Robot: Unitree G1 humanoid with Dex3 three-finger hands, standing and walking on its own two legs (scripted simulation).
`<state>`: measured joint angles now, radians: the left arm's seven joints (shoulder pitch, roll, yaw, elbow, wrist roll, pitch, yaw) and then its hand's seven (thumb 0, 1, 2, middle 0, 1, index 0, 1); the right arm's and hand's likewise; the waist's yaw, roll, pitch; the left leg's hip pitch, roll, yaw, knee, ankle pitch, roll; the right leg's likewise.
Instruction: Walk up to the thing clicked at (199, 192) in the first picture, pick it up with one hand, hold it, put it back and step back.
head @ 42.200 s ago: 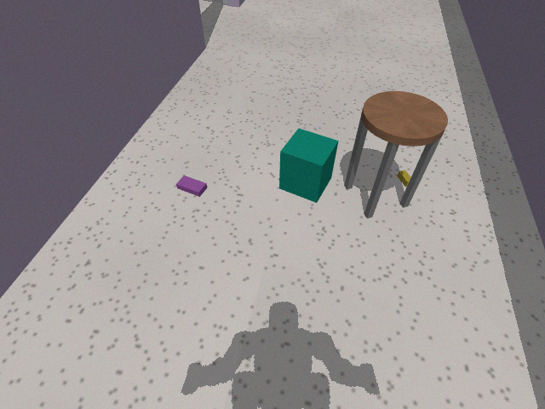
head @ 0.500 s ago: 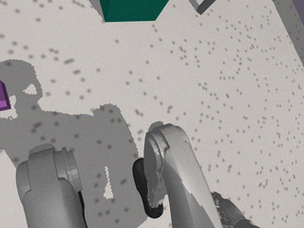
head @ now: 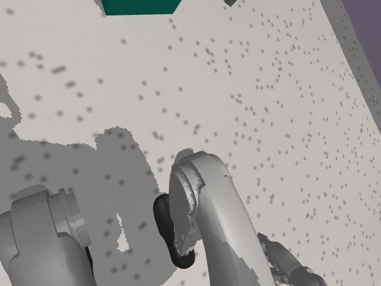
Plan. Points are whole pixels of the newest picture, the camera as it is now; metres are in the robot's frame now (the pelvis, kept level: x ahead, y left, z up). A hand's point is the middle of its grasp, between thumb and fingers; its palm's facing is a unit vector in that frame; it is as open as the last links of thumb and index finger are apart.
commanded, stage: rest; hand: left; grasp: from above
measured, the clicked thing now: out of the picture +0.42 +0.37 -0.27
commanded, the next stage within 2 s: open in 0.32 s
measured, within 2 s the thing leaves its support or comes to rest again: neither
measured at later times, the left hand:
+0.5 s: hand out of the picture +0.41 +0.37 -0.25, palm faces -0.45 -0.18 -0.88, open 9.6 cm
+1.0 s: hand out of the picture +0.42 +0.37 -0.25, palm faces -0.43 -0.17 -0.89, open 12.4 cm
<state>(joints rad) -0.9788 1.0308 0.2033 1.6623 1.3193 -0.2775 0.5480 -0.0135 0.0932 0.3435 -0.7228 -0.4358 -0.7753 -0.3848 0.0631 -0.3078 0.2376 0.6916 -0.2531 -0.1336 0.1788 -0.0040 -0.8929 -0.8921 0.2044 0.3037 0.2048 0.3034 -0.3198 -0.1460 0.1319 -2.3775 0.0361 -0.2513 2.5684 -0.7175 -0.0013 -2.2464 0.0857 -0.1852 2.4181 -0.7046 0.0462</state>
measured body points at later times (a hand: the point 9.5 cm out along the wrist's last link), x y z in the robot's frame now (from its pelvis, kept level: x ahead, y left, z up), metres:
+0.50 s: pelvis +0.00 +0.00 +0.00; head +0.26 +0.15 +0.33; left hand +0.43 +0.37 -0.20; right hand +0.08 -0.25 -0.06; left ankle +0.06 +0.13 -0.26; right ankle +0.10 -0.11 -0.26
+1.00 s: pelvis +0.00 +0.00 +0.00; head +0.27 +0.15 +0.33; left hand +0.44 +0.37 -0.20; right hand +0.08 -0.25 -0.05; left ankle +0.06 +0.13 -0.26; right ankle +0.10 -0.11 -0.26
